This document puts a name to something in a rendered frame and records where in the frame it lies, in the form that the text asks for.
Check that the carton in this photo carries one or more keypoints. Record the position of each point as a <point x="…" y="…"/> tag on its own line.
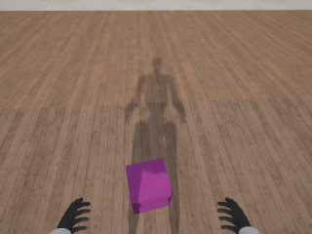
<point x="149" y="186"/>

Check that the robot left hand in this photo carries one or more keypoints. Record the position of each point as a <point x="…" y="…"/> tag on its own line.
<point x="68" y="220"/>

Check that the robot right hand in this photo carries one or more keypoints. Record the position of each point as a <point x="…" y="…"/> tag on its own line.
<point x="238" y="217"/>

